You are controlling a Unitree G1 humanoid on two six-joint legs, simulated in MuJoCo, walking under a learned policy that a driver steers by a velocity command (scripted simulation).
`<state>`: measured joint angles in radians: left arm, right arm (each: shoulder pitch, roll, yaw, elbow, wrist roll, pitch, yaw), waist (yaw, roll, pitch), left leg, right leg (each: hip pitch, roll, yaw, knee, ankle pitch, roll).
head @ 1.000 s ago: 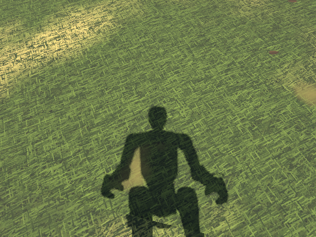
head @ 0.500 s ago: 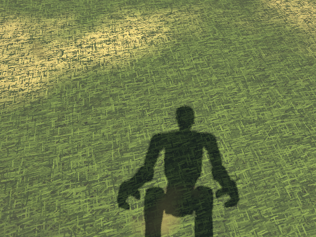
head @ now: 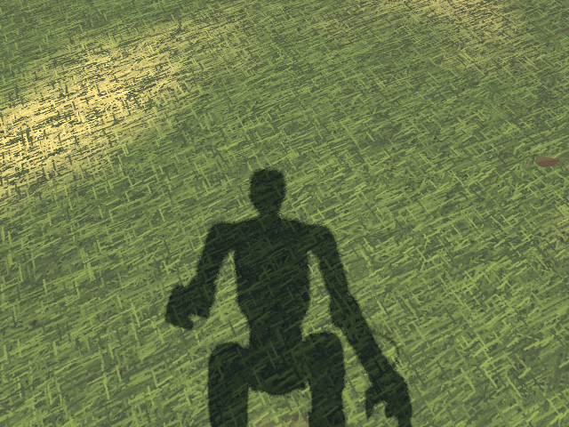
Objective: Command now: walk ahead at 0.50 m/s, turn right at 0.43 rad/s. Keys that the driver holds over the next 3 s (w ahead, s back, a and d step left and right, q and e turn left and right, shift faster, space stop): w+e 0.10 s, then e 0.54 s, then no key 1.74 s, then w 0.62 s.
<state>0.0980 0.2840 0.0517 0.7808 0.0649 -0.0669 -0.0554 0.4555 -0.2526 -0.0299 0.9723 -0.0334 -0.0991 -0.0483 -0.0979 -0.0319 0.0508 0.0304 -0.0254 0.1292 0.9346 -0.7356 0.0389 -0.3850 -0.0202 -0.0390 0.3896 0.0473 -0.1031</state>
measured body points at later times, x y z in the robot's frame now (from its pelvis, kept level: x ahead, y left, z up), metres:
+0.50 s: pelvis +0.24 +0.00 -0.02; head +0.28 +0.01 +0.42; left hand +0.36 +0.26 -0.16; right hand +0.35 -0.28 -0.12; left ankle +0.38 +0.06 -0.75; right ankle +0.11 -0.07 -0.67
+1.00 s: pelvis +0.24 -0.02 +0.00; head +0.24 -0.04 +0.45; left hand +0.46 +0.14 -0.11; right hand +0.17 -0.28 -0.15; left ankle +0.32 +0.09 -0.71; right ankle +0.20 -0.09 -0.75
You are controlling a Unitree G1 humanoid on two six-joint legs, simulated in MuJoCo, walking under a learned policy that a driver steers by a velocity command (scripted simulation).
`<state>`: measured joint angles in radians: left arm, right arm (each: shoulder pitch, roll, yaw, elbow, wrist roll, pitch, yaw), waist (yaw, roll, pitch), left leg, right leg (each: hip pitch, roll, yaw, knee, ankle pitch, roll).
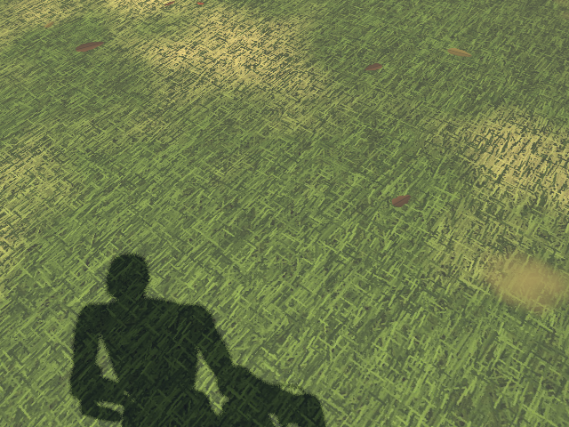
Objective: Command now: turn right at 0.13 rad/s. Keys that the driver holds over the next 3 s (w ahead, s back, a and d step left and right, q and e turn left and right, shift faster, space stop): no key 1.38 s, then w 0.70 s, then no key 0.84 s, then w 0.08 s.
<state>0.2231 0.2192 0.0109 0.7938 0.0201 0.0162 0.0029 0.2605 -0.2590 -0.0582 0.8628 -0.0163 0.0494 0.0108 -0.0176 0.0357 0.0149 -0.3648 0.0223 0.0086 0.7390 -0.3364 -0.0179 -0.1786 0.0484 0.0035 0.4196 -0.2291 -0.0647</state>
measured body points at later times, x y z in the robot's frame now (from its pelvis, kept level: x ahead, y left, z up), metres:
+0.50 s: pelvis +0.00 +0.02 +0.00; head +0.00 +0.02 +0.45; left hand +0.02 +0.27 -0.15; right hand +0.03 -0.22 -0.15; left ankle +0.00 +0.13 -0.74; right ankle +0.00 -0.08 -0.74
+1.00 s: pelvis +0.00 +0.02 +0.00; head +0.00 +0.02 +0.45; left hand -0.01 +0.25 -0.16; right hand -0.01 -0.20 -0.16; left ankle +0.00 +0.13 -0.74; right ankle +0.00 -0.08 -0.74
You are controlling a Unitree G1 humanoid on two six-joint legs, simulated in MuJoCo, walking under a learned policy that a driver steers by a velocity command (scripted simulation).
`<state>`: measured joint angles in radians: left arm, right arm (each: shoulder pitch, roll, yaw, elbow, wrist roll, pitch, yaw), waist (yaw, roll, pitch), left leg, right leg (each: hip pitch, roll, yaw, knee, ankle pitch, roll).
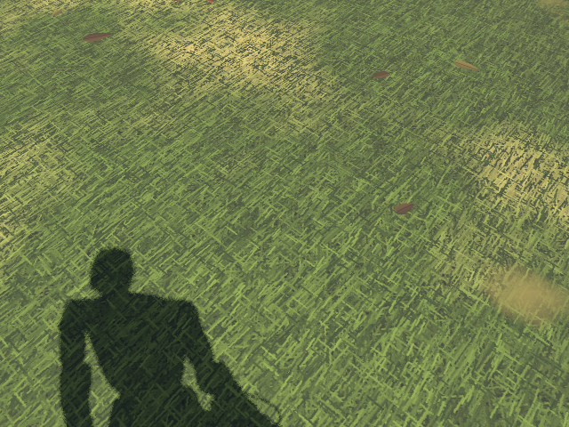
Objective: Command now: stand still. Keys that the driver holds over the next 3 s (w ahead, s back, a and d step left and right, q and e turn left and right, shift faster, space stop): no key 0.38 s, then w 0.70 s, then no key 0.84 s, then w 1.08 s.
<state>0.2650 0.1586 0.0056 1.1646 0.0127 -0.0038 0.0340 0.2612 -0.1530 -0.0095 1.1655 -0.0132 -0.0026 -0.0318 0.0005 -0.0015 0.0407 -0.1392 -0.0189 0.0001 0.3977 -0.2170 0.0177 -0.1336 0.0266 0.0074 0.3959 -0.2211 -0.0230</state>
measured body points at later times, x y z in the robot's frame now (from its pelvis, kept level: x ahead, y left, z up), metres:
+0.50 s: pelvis +0.01 +0.00 +0.00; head +0.01 +0.00 +0.45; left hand -0.02 +0.22 -0.17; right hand -0.01 -0.22 -0.17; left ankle +0.00 +0.11 -0.74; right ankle +0.00 -0.10 -0.74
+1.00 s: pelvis +0.19 +0.04 -0.01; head +0.22 +0.05 +0.44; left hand +0.34 +0.26 -0.15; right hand +0.05 -0.17 -0.14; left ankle +0.04 +0.11 -0.74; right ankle +0.32 -0.07 -0.70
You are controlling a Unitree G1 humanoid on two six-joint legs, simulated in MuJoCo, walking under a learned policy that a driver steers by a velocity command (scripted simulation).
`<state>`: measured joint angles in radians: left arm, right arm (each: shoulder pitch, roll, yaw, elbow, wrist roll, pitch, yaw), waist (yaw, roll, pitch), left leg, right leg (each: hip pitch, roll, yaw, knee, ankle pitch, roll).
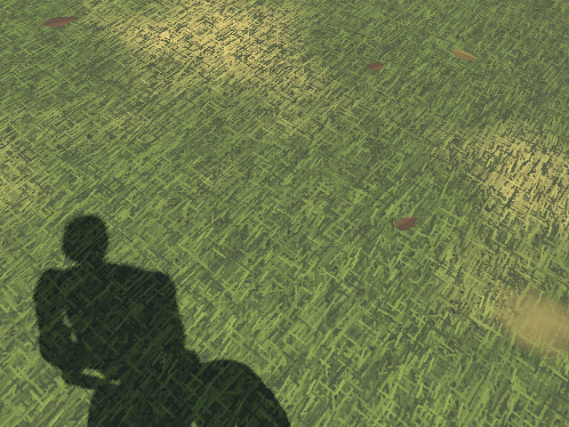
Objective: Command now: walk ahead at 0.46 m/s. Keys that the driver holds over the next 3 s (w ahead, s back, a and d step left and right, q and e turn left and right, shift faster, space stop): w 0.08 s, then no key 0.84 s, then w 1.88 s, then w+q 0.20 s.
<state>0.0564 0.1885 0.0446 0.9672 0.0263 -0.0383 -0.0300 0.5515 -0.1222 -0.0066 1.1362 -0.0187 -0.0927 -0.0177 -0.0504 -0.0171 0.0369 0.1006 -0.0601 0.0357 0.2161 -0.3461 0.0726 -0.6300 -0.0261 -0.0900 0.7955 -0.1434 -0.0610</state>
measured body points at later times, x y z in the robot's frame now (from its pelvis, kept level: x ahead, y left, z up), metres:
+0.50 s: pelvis +0.20 -0.02 +0.01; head +0.23 -0.02 +0.45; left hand +0.17 +0.20 -0.15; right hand +0.27 -0.24 -0.15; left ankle +0.27 +0.11 -0.71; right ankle +0.20 -0.07 -0.74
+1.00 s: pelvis +0.26 +0.01 +0.01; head +0.26 +0.01 +0.45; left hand +0.23 +0.22 -0.16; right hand +0.24 -0.20 -0.16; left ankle +0.26 +0.10 -0.74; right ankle +0.20 -0.07 -0.74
